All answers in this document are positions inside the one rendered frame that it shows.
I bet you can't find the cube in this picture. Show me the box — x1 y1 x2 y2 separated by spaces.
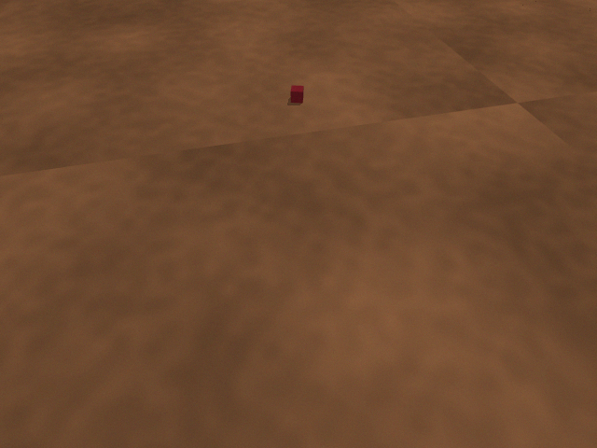
291 85 303 103

